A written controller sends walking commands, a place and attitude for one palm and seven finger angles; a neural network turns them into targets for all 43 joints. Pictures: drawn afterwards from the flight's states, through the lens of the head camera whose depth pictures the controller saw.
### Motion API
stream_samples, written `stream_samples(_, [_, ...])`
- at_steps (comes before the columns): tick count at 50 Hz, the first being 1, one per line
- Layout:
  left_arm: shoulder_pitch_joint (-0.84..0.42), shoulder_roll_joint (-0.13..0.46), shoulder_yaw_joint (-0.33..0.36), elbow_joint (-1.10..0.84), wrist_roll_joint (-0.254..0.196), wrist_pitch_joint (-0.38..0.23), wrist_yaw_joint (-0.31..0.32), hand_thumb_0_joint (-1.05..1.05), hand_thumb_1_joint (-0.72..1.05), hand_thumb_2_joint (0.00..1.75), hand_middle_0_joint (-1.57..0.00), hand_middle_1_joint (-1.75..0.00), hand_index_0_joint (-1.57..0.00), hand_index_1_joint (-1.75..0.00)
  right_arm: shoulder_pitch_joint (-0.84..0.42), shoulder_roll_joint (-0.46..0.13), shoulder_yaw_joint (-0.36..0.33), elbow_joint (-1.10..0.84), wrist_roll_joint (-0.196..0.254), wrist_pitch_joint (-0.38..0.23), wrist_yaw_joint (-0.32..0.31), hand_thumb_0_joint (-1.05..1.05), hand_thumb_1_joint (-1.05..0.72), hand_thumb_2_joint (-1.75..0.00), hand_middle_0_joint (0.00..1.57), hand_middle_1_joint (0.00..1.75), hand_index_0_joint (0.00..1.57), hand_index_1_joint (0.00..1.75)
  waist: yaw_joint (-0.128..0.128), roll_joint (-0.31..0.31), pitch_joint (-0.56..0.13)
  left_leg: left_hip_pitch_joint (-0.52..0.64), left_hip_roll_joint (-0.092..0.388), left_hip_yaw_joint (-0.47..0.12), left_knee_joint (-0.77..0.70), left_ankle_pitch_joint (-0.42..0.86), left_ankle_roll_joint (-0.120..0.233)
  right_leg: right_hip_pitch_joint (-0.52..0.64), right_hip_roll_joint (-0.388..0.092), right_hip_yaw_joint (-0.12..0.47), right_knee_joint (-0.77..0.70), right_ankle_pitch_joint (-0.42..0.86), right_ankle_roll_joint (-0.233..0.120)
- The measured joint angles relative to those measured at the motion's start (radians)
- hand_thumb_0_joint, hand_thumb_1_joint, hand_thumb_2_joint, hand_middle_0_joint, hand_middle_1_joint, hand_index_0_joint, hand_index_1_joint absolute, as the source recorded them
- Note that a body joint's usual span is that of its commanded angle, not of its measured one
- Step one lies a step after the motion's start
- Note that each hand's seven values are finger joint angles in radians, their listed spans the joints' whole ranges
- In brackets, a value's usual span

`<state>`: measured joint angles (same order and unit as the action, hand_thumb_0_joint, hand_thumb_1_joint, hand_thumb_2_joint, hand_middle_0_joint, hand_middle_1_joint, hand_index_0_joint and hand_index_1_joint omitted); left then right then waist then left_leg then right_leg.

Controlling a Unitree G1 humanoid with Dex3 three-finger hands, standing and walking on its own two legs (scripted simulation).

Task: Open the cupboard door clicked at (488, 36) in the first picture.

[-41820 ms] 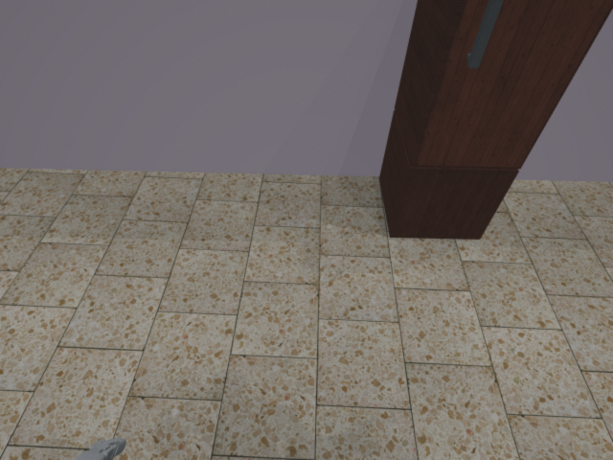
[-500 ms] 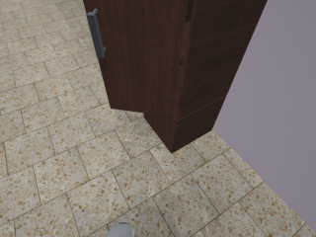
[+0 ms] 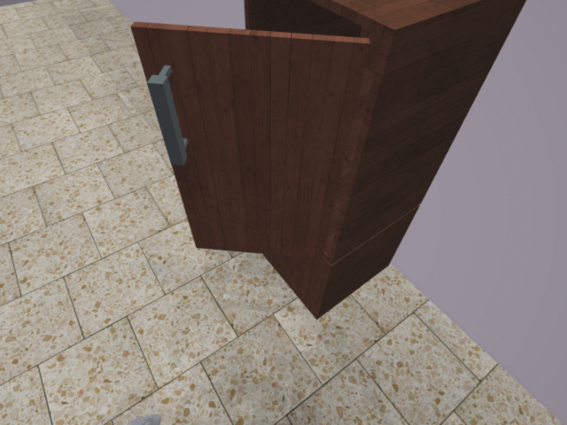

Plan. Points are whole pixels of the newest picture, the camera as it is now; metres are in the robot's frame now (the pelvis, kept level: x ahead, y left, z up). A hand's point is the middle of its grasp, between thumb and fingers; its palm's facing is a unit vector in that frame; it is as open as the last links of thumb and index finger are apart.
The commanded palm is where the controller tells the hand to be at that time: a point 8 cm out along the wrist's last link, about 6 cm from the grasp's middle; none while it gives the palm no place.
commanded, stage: come to a stop and stand still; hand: left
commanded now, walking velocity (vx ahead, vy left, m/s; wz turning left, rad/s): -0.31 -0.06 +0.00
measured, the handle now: (173, 117) +0.57 +0.22 +0.11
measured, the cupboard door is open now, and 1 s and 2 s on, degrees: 48 48 48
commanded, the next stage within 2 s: look again from close up in 1.14 s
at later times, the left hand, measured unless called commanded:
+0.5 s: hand out of the picture +0.03 +0.22 -0.18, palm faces +0.06 -0.98 -0.16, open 7.4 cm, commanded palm none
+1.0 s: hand out of the picture -0.03 +0.16 -0.17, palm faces +0.01 -0.98 -0.18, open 7.3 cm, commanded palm none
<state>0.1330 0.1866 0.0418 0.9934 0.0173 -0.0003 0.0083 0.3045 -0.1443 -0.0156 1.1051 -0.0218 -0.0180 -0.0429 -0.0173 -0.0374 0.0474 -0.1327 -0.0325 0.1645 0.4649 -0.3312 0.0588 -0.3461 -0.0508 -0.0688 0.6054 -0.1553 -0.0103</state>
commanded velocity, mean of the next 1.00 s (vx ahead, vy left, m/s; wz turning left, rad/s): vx -0.05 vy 0.00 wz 0.00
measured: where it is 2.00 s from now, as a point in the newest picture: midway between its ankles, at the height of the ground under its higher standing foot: outside the picture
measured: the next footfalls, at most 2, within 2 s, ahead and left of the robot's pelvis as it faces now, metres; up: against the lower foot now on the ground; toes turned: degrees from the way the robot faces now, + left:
right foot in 0.64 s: -0.04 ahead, -0.13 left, +0.00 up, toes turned -1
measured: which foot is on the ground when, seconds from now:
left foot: down 0.00-1.00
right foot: down 0.00-0.28, up 0.30-0.62, down 0.64-1.00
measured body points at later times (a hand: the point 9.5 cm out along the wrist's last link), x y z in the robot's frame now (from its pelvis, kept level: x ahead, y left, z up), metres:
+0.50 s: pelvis -0.01 +0.03 +0.01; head +0.03 +0.07 +0.45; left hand +0.03 +0.27 -0.16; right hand +0.03 -0.20 -0.13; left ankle -0.03 +0.10 -0.73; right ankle -0.07 -0.13 -0.68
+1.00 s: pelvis -0.04 -0.01 +0.01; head -0.03 -0.01 +0.46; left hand -0.03 +0.22 -0.15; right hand -0.07 -0.23 -0.15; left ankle -0.03 +0.10 -0.73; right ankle -0.08 -0.13 -0.73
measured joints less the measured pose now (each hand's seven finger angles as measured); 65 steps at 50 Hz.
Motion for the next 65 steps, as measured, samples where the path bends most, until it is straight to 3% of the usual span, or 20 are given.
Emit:
stream_samples(3, [-0.009,0.000,-0.008,-0.005,0.001,0.006,0.003,0.00,0.92,0.90,-0.20,-0.30,-0.20,-0.30,-0.005,0.005,-0.011,0.003,0.013,0.025,-0.001,0.00,-0.92,-0.90,0.20,0.30,0.20,0.30,-0.018,0.019,0.004,-0.035,0.023,-0.004,0.085,-0.027,-0.029,0.009,0.019,0.000,0.000,-0.107,-0.012])
stream_samples(6, [-0.028,-0.003,-0.011,-0.006,-0.002,0.016,0.012,0.00,0.92,0.90,-0.20,-0.30,-0.20,-0.30,-0.021,0.009,-0.020,-0.012,0.021,0.043,0.000,0.00,-0.91,-0.90,0.20,0.30,0.20,0.30,-0.041,0.030,0.025,-0.085,0.030,-0.035,0.175,-0.072,-0.064,-0.001,0.021,-0.016,0.012,-0.132,-0.013])
stream_samples(10, [-0.050,-0.010,-0.004,-0.012,-0.001,0.022,0.027,0.00,0.91,0.90,-0.20,-0.30,-0.20,-0.30,-0.055,0.013,-0.024,-0.024,0.025,0.065,0.003,0.00,-0.91,-0.90,0.20,0.30,0.20,0.29,-0.031,0.021,0.060,-0.143,0.035,-0.094,0.271,-0.184,-0.089,0.007,0.024,-0.032,-0.013,-0.111,-0.014])
stream_samples(12, [-0.047,-0.010,-0.001,-0.011,-0.003,0.024,0.028,0.00,0.91,0.90,-0.20,-0.30,-0.20,-0.30,-0.071,0.012,-0.025,-0.030,0.025,0.066,0.004,0.00,-0.91,-0.90,0.20,0.30,0.20,0.29,-0.023,0.008,0.066,-0.134,0.042,-0.099,0.191,-0.114,-0.096,0.007,0.021,-0.031,-0.018,-0.102,-0.003])
stream_samples(14, [-0.034,-0.006,0.003,-0.005,-0.011,0.034,0.025,0.00,0.91,0.90,-0.20,-0.30,-0.20,-0.30,-0.081,0.013,-0.025,-0.037,0.017,0.059,0.004,0.00,-0.91,-0.90,0.20,0.30,0.20,0.29,-0.012,-0.018,0.062,-0.117,0.031,-0.075,0.143,-0.013,-0.047,-0.002,0.007,-0.016,0.003,-0.102,0.009])
stream_samples(16, [-0.009,-0.005,0.005,0.002,-0.014,0.053,0.023,0.00,0.91,0.90,-0.20,-0.30,-0.20,-0.30,-0.079,0.011,-0.024,-0.051,0.005,0.053,0.000,0.00,-0.91,-0.90,0.20,0.30,0.20,0.29,-0.003,-0.019,0.041,-0.111,0.031,-0.064,0.132,-0.022,-0.002,-0.038,0.026,0.029,0.131,-0.235,0.011])
stream_samples(19, [0.017,0.000,0.016,0.014,-0.009,0.074,0.020,0.01,0.91,0.90,-0.20,-0.30,-0.20,-0.30,-0.077,0.014,-0.016,-0.071,-0.003,0.042,-0.013,0.00,-0.91,-0.90,0.20,0.30,0.20,0.29,-0.001,-0.012,0.018,-0.103,0.035,-0.069,0.087,-0.008,0.016,-0.082,0.056,0.089,0.356,-0.298,0.015])
stream_samples(21, [0.027,0.006,0.021,0.020,-0.008,0.072,0.019,0.01,0.91,0.90,-0.20,-0.30,-0.20,-0.30,-0.082,0.017,-0.010,-0.076,-0.005,0.033,-0.017,0.00,-0.91,-0.90,0.20,0.30,0.20,0.30,0.009,-0.011,0.016,-0.097,0.035,-0.072,0.053,0.018,0.017,-0.077,0.054,0.102,0.403,-0.287,0.024])
stream_samples(28, [0.071,0.011,0.009,0.052,-0.010,0.065,0.014,0.01,0.91,0.90,-0.20,-0.30,-0.20,-0.30,-0.102,-0.005,-0.015,-0.067,0.002,0.017,-0.012,0.00,-0.92,-0.90,0.20,0.30,0.20,0.30,0.019,0.015,0.007,-0.079,0.035,-0.066,-0.016,0.070,0.015,0.069,0.018,0.081,0.157,-0.283,0.035])
stream_samples(31, [0.087,0.010,0.003,0.062,-0.010,0.057,0.012,0.01,0.91,0.90,-0.20,-0.30,-0.20,-0.30,-0.098,-0.011,-0.017,-0.056,0.007,0.018,-0.004,0.00,-0.92,-0.90,0.20,0.30,0.20,0.30,0.017,0.023,-0.005,-0.083,0.033,-0.057,-0.006,0.071,0.008,0.150,0.013,0.062,-0.022,-0.191,0.027])
stream_samples(32, [0.095,0.014,0.001,0.062,-0.009,0.049,0.012,0.01,0.91,0.90,-0.20,-0.30,-0.20,-0.30,-0.094,-0.010,-0.017,-0.052,0.010,0.021,-0.001,0.00,-0.92,-0.90,0.20,0.30,0.20,0.30,0.018,0.015,-0.012,-0.090,0.025,-0.050,0.006,0.067,0.003,0.178,0.007,0.071,-0.094,-0.132,0.019])
stream_samples(33, [0.104,0.020,-0.001,0.063,-0.008,0.041,0.014,0.01,0.91,0.90,-0.20,-0.30,-0.20,-0.30,-0.092,-0.007,-0.017,-0.048,0.014,0.025,0.002,0.00,-0.91,-0.90,0.20,0.30,0.20,0.30,0.020,-0.001,-0.021,-0.100,0.013,-0.037,0.019,0.061,-0.001,0.199,-0.005,0.090,-0.144,-0.150,0.026])
stream_samples(37, [0.109,-0.005,-0.020,0.092,-0.008,0.031,0.014,0.01,0.91,0.90,-0.20,-0.30,-0.20,-0.30,-0.084,-0.018,-0.017,-0.023,0.013,0.033,0.015,0.00,-0.91,-0.90,0.20,0.30,0.20,0.30,0.004,0.030,-0.025,-0.090,0.019,-0.038,-0.004,0.083,-0.010,0.200,0.002,0.093,-0.149,-0.169,0.053])
stream_samples(62, [0.175,-0.059,-0.044,0.146,-0.015,-0.002,0.021,0.01,0.91,0.90,-0.20,-0.30,-0.20,-0.30,-0.013,0.012,0.000,0.065,0.013,0.025,0.011,0.00,-0.91,-0.90,0.19,0.30,0.20,0.29,0.007,0.022,-0.020,-0.054,0.054,-0.066,-0.060,0.123,-0.052,0.238,0.043,0.068,-0.201,-0.132,0.009])
stream_samples(65, [0.178,-0.068,-0.054,0.131,-0.003,-0.021,0.035,0.01,0.91,0.90,-0.20,-0.30,-0.20,-0.30,-0.022,0.001,0.005,0.020,0.010,0.021,0.022,0.00,-0.91,-0.90,0.19,0.30,0.20,0.29,0.004,0.046,-0.016,-0.107,0.072,-0.078,0.018,0.089,-0.053,0.212,0.057,0.058,-0.174,-0.141,0.009])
